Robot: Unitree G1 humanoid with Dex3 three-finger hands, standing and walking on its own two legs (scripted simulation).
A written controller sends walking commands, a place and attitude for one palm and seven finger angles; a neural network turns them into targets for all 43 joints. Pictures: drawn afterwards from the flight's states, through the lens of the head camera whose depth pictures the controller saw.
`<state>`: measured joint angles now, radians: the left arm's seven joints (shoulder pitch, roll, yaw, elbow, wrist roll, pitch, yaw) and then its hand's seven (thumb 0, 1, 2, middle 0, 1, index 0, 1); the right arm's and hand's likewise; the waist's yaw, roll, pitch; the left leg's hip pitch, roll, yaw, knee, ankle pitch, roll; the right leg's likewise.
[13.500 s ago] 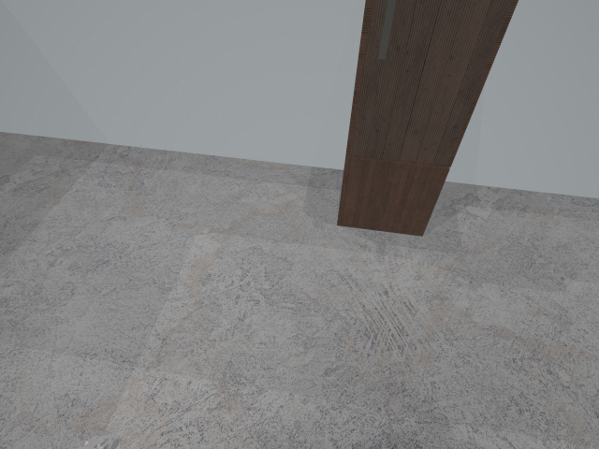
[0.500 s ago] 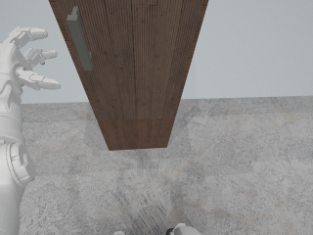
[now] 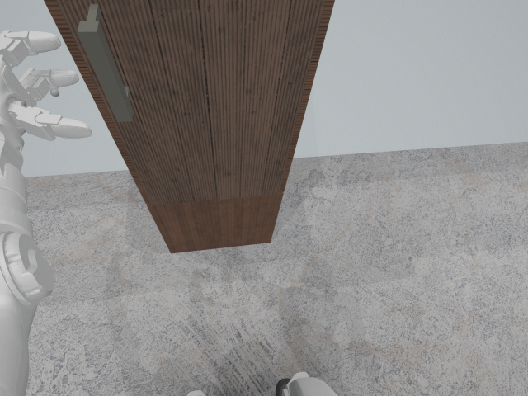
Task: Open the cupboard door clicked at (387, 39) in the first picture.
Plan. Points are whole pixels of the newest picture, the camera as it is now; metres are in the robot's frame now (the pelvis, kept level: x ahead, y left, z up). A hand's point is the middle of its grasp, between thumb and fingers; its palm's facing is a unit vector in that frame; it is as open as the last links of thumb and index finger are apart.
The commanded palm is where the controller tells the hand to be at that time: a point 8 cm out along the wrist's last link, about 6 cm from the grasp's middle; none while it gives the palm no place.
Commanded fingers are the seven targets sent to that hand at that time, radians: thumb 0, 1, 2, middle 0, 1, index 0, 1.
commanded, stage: move the hooked fingers beside the handle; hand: left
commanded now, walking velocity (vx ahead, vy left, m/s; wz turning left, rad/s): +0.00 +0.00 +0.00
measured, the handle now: (111, 68) +0.56 +0.17 +0.14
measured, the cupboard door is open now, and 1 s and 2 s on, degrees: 0 0 0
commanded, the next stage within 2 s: slide the fingers in behind the handle in 0.66 s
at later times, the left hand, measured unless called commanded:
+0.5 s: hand (60, 102) +0.49 +0.23 +0.14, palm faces +0.05 -1.00 -0.01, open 14.0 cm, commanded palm +0.47 +0.28 +0.14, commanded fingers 0.00 -0.50 0.30 -0.30 -1.20 -0.30 -1.20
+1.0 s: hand (64, 94) +0.51 +0.22 +0.14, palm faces +0.02 -1.00 +0.01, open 14.0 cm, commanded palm +0.48 +0.26 +0.14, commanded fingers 0.00 -0.50 0.30 -0.30 -1.20 -0.30 -1.20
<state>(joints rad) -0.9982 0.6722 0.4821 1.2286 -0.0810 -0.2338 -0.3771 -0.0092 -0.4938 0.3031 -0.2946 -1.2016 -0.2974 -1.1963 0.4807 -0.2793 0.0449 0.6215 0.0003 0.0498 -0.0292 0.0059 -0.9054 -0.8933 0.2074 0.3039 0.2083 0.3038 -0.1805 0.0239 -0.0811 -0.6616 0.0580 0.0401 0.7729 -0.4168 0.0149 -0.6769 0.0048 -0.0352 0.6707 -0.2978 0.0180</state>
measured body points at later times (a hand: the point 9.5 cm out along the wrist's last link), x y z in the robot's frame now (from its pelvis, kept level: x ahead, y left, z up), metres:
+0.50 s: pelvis -0.01 -0.01 +0.00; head +0.08 +0.00 +0.44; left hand +0.48 +0.28 +0.14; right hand +0.02 -0.28 -0.11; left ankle -0.04 +0.10 -0.71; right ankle +0.00 -0.14 -0.71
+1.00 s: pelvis -0.01 -0.01 +0.00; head +0.10 +0.01 +0.44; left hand +0.50 +0.28 +0.14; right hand -0.05 -0.28 -0.10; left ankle -0.04 +0.10 -0.71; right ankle +0.00 -0.14 -0.71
